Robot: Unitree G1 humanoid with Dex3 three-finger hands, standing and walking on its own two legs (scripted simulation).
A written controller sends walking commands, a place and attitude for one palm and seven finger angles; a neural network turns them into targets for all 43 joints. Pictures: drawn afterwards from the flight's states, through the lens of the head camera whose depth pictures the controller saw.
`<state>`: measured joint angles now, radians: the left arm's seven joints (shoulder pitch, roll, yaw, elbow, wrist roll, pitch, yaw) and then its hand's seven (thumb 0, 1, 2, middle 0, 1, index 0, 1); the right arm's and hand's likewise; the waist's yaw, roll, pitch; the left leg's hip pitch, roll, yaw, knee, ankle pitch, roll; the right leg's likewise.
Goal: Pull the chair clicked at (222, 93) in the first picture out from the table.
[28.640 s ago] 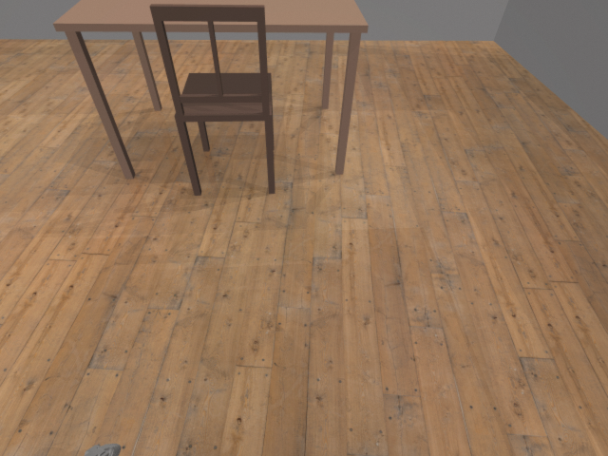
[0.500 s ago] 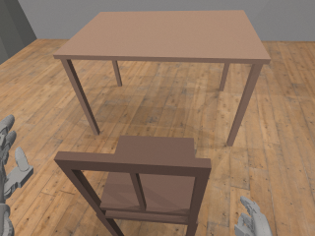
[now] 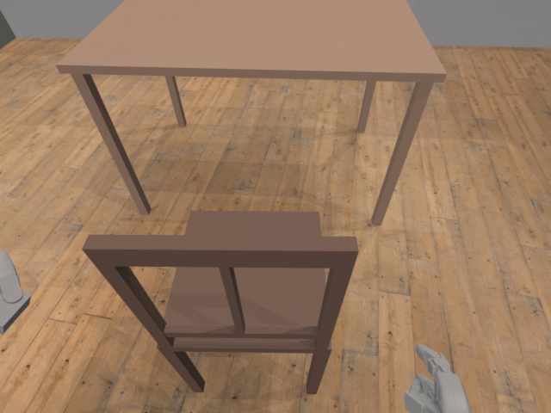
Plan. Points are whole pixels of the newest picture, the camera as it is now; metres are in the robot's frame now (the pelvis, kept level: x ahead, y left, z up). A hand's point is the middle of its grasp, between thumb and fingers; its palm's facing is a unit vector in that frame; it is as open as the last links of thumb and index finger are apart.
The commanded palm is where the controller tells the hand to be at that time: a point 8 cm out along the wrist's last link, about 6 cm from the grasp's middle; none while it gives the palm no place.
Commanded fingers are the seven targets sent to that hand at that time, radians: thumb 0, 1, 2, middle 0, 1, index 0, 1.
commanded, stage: step back with the hand held close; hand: left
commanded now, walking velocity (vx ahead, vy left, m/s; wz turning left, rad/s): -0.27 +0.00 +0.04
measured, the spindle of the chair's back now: (234, 300) +0.32 +0.11 -0.10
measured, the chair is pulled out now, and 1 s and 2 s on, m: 0.59 0.59 0.59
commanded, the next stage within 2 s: stop stepping back and stand still in 0.86 s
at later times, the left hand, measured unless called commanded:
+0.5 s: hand out of the picture +0.12 +0.28 +0.17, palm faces +0.53 -0.68 -0.50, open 7.4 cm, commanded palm +0.06 +0.31 +0.18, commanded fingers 0.00 0.90 0.90 -0.20 -0.30 -0.20 -0.30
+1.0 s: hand out of the picture +0.06 +0.23 +0.18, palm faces +0.45 -0.73 -0.51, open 7.4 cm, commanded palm -0.01 +0.28 +0.18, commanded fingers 0.00 0.90 0.90 -0.20 -0.30 -0.20 -0.30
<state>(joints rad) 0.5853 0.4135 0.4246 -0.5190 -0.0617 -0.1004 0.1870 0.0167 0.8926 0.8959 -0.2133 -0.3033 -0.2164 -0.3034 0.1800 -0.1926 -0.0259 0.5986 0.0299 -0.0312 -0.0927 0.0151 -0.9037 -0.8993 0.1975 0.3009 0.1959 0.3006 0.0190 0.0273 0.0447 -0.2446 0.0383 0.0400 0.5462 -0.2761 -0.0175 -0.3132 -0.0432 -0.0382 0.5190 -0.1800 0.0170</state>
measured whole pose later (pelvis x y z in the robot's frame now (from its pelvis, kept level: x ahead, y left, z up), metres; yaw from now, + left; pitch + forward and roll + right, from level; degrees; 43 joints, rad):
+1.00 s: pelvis -0.14 -0.03 -0.02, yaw +3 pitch +1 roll -4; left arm 0.49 0.42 0.46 -0.55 -0.07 -0.26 0.14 0.02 0.89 0.90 -0.21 -0.30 -0.21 -0.30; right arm 0.15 -0.20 -0.03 0.67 -0.01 -0.19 -0.03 0.01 -0.90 -0.90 0.20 0.30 0.20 0.30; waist 0.01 0.11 0.10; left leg -0.60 0.13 -0.03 0.75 -0.26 -0.03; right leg -0.16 0.06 -0.09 0.58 -0.45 -0.01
